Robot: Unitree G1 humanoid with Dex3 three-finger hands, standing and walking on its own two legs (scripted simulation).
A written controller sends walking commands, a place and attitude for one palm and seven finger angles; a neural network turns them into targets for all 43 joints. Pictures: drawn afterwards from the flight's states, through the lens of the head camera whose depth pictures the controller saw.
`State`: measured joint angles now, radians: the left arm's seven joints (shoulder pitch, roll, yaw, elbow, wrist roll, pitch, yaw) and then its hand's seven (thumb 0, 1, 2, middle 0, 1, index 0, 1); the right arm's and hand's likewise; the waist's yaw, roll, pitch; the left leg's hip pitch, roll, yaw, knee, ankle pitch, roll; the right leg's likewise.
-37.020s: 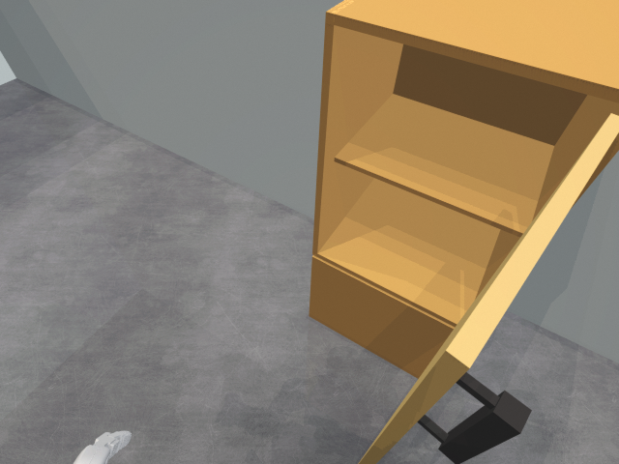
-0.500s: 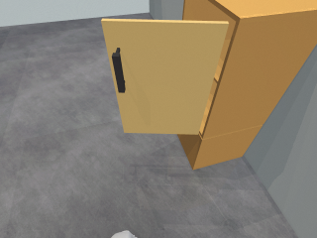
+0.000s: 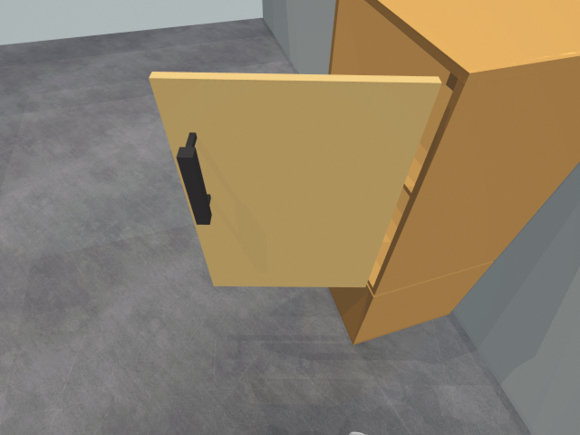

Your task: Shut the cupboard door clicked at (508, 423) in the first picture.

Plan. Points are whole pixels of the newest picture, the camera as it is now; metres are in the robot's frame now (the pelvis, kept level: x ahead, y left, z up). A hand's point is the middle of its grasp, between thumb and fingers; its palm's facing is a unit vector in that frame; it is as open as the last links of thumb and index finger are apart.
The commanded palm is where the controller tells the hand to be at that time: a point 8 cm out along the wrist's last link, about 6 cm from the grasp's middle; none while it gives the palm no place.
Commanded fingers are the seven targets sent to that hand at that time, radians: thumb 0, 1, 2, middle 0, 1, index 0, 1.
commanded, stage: come to a stop and stand still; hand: left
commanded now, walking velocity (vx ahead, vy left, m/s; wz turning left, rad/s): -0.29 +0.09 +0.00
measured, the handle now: (198, 180) +0.49 +0.18 +0.05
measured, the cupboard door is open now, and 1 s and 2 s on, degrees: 73 73 73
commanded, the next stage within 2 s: look again from close up in 1.28 s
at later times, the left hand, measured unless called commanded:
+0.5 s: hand out of the picture +0.08 +0.22 -0.20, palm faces +0.09 -0.97 -0.21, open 7.3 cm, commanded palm none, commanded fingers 0.00 0.90 0.90 -0.20 -0.30 -0.20 -0.30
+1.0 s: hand out of the picture +0.02 +0.19 -0.18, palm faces +0.00 -0.99 -0.16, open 7.4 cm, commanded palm none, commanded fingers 0.00 0.90 0.90 -0.20 -0.30 -0.20 -0.30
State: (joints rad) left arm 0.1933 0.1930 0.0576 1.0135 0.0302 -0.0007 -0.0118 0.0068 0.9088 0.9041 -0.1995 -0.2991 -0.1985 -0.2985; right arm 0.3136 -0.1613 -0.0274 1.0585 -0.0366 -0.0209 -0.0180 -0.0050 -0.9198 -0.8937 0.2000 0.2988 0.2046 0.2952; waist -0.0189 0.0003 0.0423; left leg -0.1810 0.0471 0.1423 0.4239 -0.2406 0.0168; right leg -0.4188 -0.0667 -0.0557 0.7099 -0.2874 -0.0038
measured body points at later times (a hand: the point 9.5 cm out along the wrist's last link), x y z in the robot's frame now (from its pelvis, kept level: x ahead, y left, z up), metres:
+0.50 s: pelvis +0.03 +0.02 -0.01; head +0.06 +0.06 +0.43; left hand +0.07 +0.27 -0.18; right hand +0.11 -0.23 -0.14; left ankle +0.05 +0.11 -0.74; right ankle +0.07 -0.13 -0.73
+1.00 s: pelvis -0.02 +0.01 +0.00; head +0.00 +0.03 +0.45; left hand +0.02 +0.24 -0.16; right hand -0.04 -0.23 -0.14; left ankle +0.05 +0.11 -0.74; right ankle -0.06 -0.13 -0.73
